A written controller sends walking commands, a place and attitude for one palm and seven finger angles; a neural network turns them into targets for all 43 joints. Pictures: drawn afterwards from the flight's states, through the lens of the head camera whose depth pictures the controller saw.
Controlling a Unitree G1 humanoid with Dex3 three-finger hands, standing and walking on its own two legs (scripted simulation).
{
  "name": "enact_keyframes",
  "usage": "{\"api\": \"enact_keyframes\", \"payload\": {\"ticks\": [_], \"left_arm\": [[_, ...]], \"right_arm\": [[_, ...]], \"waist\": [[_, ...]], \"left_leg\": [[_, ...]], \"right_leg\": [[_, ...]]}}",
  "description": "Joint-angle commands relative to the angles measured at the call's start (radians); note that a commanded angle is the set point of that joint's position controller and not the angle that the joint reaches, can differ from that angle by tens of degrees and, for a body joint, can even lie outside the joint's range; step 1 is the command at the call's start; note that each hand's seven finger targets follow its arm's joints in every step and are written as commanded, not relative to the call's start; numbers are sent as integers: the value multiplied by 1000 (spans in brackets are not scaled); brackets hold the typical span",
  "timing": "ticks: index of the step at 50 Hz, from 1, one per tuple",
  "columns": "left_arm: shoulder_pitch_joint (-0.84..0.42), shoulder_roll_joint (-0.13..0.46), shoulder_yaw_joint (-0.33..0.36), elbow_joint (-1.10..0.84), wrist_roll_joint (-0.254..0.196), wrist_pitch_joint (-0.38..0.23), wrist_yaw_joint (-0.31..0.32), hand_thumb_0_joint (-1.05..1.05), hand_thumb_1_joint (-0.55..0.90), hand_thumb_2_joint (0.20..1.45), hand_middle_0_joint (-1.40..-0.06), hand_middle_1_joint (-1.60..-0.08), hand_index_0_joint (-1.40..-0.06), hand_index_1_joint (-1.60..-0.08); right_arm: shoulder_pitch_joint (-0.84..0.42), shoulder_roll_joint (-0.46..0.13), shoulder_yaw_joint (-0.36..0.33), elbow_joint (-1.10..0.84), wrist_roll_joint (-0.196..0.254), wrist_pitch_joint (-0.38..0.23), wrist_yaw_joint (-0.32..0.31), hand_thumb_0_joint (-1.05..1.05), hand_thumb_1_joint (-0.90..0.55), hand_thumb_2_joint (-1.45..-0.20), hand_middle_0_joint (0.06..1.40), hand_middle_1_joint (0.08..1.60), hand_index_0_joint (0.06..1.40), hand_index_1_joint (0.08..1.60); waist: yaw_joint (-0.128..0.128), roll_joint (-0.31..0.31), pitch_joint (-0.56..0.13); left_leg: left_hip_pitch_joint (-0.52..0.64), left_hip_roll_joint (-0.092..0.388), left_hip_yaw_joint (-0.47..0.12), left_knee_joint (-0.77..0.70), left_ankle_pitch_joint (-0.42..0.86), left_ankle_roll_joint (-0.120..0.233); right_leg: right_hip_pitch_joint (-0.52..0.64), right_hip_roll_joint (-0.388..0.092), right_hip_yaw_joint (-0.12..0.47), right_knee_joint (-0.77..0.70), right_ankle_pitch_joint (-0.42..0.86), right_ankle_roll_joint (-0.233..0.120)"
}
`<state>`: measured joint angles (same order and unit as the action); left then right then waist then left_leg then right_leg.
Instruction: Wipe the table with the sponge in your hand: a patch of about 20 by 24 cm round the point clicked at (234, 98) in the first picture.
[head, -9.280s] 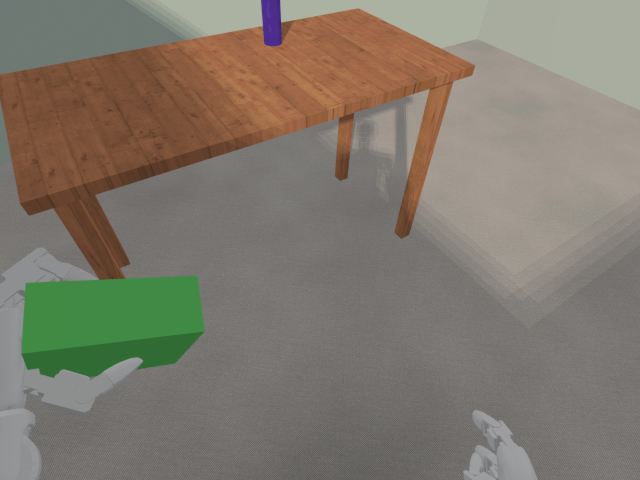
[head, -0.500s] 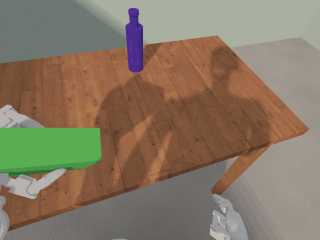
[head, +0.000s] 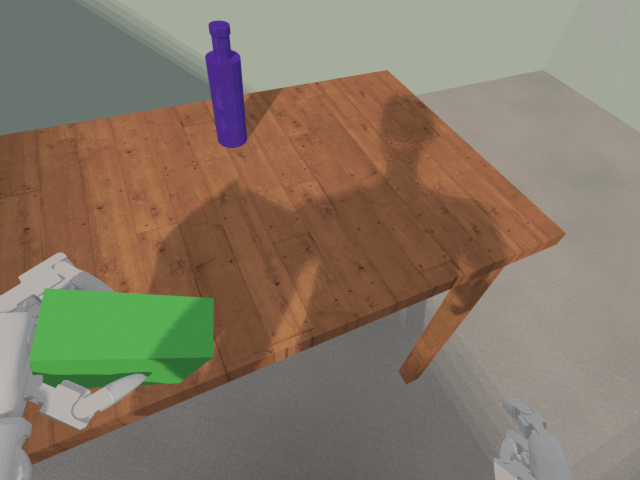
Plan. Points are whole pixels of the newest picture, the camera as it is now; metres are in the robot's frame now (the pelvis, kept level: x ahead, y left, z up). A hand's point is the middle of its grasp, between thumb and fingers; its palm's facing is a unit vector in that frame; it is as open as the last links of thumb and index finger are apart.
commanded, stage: come to a stop and stand still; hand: left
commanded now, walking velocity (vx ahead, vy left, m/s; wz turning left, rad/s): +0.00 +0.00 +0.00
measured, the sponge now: (150, 344) +0.23 +0.18 +0.11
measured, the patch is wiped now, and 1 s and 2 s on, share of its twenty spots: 0.00 0.00 0.00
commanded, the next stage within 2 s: look again from close up in 0.40 s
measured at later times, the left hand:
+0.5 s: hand (13, 341) +0.21 +0.27 +0.15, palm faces +0.39 -0.85 -0.36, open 9.9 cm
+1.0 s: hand out of the picture +0.23 +0.28 +0.19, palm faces +0.39 -0.74 -0.55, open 9.9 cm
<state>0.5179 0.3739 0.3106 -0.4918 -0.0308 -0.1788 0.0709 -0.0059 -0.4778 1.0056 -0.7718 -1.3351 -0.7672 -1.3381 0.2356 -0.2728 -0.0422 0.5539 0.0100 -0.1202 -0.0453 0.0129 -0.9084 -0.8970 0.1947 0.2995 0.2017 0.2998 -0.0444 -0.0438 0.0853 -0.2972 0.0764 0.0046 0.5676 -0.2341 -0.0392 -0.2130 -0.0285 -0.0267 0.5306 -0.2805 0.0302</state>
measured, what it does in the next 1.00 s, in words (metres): stands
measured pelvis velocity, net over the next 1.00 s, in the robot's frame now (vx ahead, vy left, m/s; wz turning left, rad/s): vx -0.01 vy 0.01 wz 0.03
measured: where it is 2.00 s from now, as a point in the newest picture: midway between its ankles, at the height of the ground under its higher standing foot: outside the picture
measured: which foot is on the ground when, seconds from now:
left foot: down 0.00-1.00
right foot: down 0.00-1.00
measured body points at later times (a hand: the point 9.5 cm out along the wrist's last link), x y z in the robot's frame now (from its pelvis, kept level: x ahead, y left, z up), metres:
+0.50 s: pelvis -0.01 +0.02 +0.00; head +0.01 +0.05 +0.45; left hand +0.18 +0.32 +0.17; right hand +0.19 -0.18 -0.06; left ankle +0.04 +0.14 -0.73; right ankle +0.00 -0.14 -0.73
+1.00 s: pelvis -0.01 +0.01 +0.00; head +0.01 +0.02 +0.45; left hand +0.20 +0.32 +0.22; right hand +0.17 -0.21 -0.07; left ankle +0.04 +0.14 -0.73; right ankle +0.00 -0.14 -0.73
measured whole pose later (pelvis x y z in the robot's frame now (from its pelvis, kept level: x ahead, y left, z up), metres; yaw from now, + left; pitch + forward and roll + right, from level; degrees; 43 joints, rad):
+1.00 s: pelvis -0.01 +0.01 +0.00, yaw +2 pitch -3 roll -1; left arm 0.22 0.53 0.36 -0.37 0.04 -0.14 0.06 -0.01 -0.48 1.01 -0.77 -1.33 -0.77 -1.34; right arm 0.23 -0.21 0.02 0.60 -0.02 -0.16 -0.05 0.01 -0.91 -0.90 0.20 0.30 0.20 0.30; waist 0.05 -0.01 0.09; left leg -0.28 0.05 -0.01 0.52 -0.19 -0.03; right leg -0.19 -0.05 -0.05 0.48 -0.25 0.04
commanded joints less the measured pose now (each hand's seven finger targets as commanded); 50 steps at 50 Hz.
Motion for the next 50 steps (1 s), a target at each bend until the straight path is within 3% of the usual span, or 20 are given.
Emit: {"api": "enact_keyframes", "payload": {"ticks": [1,2,6,10,12,16,17,21,22,26,27,29,31,32,45,46,47,48,49,50], "left_arm": [[-148,265,258,-370,-16,-88,82,0,100,1300,-1200,-1600,-1200,-1600],[-144,217,225,-367,-17,-92,80,0,100,1300,-1200,-1600,-1200,-1600],[-150,200,208,-334,-2,-80,79,0,100,1300,-1200,-1600,-1200,-1600],[-161,125,145,-262,5,-74,61,0,100,1300,-1200,-1600,-1200,-1600],[-136,83,110,-211,10,-62,58,0,100,1300,-1200,-1600,-1200,-1600],[-181,151,166,-187,11,-46,62,0,100,1300,-1200,-1600,-1200,-1600],[-188,101,125,-180,4,-49,55,0,100,1300,-1200,-1600,-1200,-1600],[-235,178,175,-263,3,-48,64,0,100,1300,-1200,-1600,-1200,-1600],[-229,117,124,-275,-2,-55,59,0,100,1300,-1200,-1600,-1200,-1600],[-200,179,168,-325,0,-54,72,0,100,1300,-1200,-1600,-1200,-1600],[-185,123,124,-326,-5,-60,67,0,100,1300,-1200,-1600,-1200,-1600],[-169,145,146,-306,-8,-62,69,0,100,1300,-1200,-1600,-1200,-1600],[-136,167,174,-261,-7,-53,75,0,100,1300,-1200,-1600,-1200,-1600],[-137,112,127,-247,-12,-58,66,0,100,1300,-1200,-1600,-1200,-1600],[-140,152,150,-265,-16,-64,64,0,100,1300,-1200,-1600,-1200,-1600],[-1109,1034,536,-587,10,-251,82,0,100,1300,-1200,-1600,-1200,-1600],[-635,484,372,21,146,-27,27,0,100,1300,-1200,-1600,-1200,-1600],[-488,312,207,44,88,24,23,0,100,1300,-1200,-1600,-1200,-1600],[-439,290,233,-47,62,35,19,0,100,1300,-1200,-1600,-1200,-1600],[-350,263,233,4,16,86,-8,0,100,1300,-1200,-1600,-1200,-1600]], "right_arm": [[-130,-86,-8,-173,8,-63,-15,0,-900,-900,200,300,200,300],[-125,-83,-3,-171,2,-67,-14,0,-900,-900,200,300,200,300],[-119,-71,2,-151,6,-100,-11,0,-900,-900,200,300,200,300],[-104,-74,1,-130,0,-110,2,0,-900,-900,200,300,200,300],[-107,-69,10,-123,-6,-103,8,0,-900,-900,200,300,200,300],[-135,-57,18,-126,1,-89,2,0,-900,-900,200,300,200,300],[-126,-49,25,-125,-7,-84,2,0,-900,-900,200,300,200,300],[-163,-48,26,-139,0,-90,-4,0,-900,-900,200,300,200,300],[-151,-39,32,-138,-7,-90,-2,0,-900,-900,200,300,200,300],[-168,-43,26,-148,3,-104,-2,0,-900,-900,200,300,200,300],[-149,-40,28,-143,-4,-102,-1,0,-900,-900,200,300,200,300],[-142,-44,19,-145,3,-103,-2,0,-900,-900,200,300,200,300],[-154,-47,18,-138,8,-98,-2,0,-900,-900,200,300,200,300],[-138,-47,17,-134,0,-92,-1,0,-900,-900,200,300,200,300],[-144,-55,4,-141,11,-90,-6,0,-900,-900,200,300,200,300],[-22,-95,119,-185,76,-63,-85,0,-900,-900,200,300,200,300],[-108,-40,-25,-108,-80,-91,-54,0,-900,-900,200,300,200,300],[-147,-57,24,-114,-51,-111,12,0,-900,-900,200,300,200,300],[-140,-85,13,-89,-44,-113,20,0,-900,-900,200,300,200,300],[-150,-90,5,-77,-23,-112,10,0,-900,-900,200,300,200,300]], "waist": [[53,255,-172],[56,262,-176],[51,187,-212],[34,131,-179],[36,159,-152],[36,91,-121],[35,77,-121],[42,153,-149],[41,175,-151],[51,199,-190],[48,187,-184],[45,185,-188],[46,134,-175],[40,120,-165],[41,107,-153],[16,273,-190],[147,273,-405],[81,195,-249],[91,218,-345],[126,233,-329]], "left_leg": [[70,27,-58,-158,45,62],[56,35,-69,-167,56,68],[109,35,-64,-138,92,63],[81,32,-76,-143,-19,63],[74,35,-89,-178,-81,65],[61,31,-83,-196,-148,63],[39,28,-90,-199,-159,64],[76,26,-78,-209,-127,63],[57,25,-87,-214,-115,67],[104,23,-71,-200,-16,60],[84,22,-80,-196,-3,64],[89,23,-71,-179,34,61],[106,18,-68,-176,19,54],[83,16,-67,-173,-15,56],[72,16,-69,-173,-17,62],[-2,-43,-35,-159,-99,67],[196,-50,65,-109,178,33],[137,-62,18,-137,233,21],[228,-47,30,-122,241,20],[219,-50,26,-140,189,9]], "right_leg": [[38,-21,3,-66,119,-50],[53,-3,-25,-62,124,-43],[65,-11,-19,-90,169,-41],[39,-12,-11,-115,141,-42],[2,5,-21,-114,95,-37],[-14,-8,9,-145,54,-38],[3,0,-3,-152,60,-38],[22,-14,16,-148,80,-42],[43,-4,0,-146,105,-41],[71,-20,9,-138,162,-45],[83,-11,-4,-141,184,-43],[91,-29,12,-152,202,-46],[68,-35,19,-162,185,-46],[67,-29,12,-172,174,-45],[73,-45,30,-172,154,-47],[20,-9,25,-104,-28,30],[112,0,-38,-48,100,-78],[22,58,-89,-84,158,-67],[22,59,-87,-59,189,-55],[31,53,-94,-63,175,-53]]}}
